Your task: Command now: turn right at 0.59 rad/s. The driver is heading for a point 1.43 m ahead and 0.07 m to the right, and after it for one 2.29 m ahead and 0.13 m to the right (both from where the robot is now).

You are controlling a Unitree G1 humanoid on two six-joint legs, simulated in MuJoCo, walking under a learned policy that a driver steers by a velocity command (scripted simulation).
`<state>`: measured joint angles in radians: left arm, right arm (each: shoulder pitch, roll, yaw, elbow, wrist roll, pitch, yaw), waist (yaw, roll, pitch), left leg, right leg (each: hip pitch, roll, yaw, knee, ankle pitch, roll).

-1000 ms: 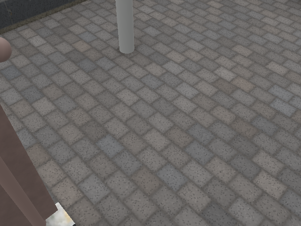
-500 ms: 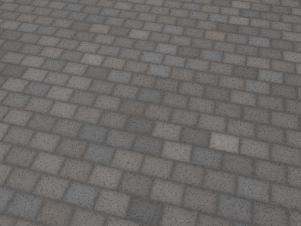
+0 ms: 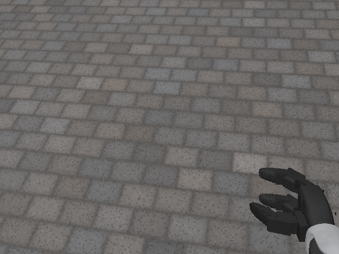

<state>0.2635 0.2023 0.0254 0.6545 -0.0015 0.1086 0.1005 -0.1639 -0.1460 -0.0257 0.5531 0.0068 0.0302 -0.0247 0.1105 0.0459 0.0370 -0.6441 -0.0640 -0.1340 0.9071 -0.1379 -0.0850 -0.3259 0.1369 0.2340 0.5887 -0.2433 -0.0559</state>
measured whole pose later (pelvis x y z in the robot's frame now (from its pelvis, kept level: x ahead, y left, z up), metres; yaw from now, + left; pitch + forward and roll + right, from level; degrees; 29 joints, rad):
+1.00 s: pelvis +0.10 +0.01 -0.01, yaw -10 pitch +0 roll +0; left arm 0.20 0.14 0.05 0.86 -0.01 0.02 0.01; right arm 0.26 -0.20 -0.05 0.89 0.00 0.02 -0.03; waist -0.01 0.02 0.00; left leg -0.20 0.04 0.00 0.60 -0.40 -0.02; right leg -0.23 0.05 0.04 0.60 -0.36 -0.02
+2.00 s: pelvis +0.54 -0.02 +0.01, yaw -9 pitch +2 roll -2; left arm 0.33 0.21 0.05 0.93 0.00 -0.09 -0.02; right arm 0.15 -0.25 -0.07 0.85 0.01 -0.08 -0.02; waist 0.04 0.03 0.00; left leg -0.71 0.15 -0.07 0.98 -0.13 0.02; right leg -0.13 0.10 -0.04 0.25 -0.15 -0.07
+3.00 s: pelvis +0.88 -0.01 +0.00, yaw -9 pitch +0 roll +0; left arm 0.08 0.22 0.05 0.98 0.00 -0.01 0.02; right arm 0.21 -0.23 -0.03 1.00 -0.01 0.00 -0.03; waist -0.02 0.00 0.03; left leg -0.13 -0.02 0.03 0.49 -0.37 0.03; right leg -0.33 0.01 0.00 0.53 -0.19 -0.02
